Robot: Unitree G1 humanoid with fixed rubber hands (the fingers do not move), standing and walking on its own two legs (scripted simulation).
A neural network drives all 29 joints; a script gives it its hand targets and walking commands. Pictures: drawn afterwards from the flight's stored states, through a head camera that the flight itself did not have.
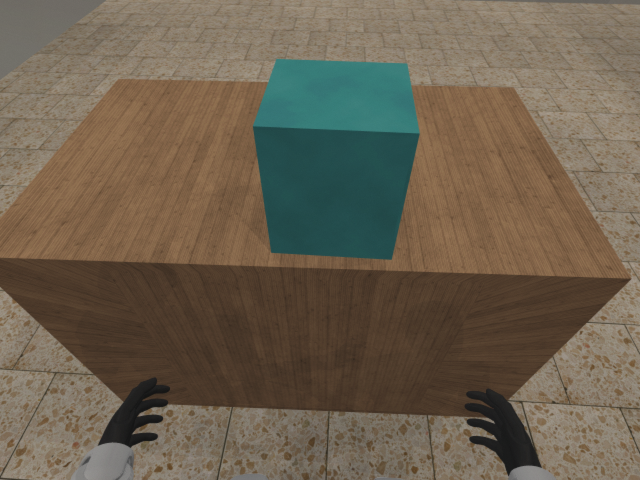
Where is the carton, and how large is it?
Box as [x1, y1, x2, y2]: [253, 59, 419, 259]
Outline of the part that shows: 276,59 253,124 271,252 391,259 419,134 407,64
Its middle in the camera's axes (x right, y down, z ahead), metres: +0.02 -0.13 +0.64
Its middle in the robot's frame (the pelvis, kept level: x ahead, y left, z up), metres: +0.58 -0.01 +0.08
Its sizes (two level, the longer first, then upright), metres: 0.210 0.200 0.250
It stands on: a pedestal, 0.72 m high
